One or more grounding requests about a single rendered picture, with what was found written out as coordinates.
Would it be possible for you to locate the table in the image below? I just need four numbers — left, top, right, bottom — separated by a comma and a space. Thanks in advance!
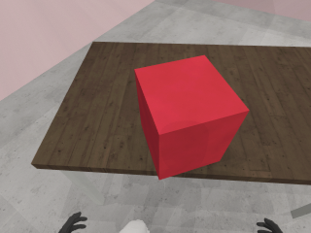
31, 42, 311, 219

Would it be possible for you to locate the robot left thigh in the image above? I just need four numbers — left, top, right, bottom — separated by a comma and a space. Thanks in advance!
120, 220, 150, 233

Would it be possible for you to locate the carton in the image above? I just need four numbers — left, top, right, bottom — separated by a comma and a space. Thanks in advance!
134, 55, 250, 180

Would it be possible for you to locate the right robot hand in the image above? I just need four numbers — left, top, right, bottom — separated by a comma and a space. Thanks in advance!
256, 217, 283, 233

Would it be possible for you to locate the left robot hand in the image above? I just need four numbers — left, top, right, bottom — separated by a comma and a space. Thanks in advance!
58, 212, 87, 233

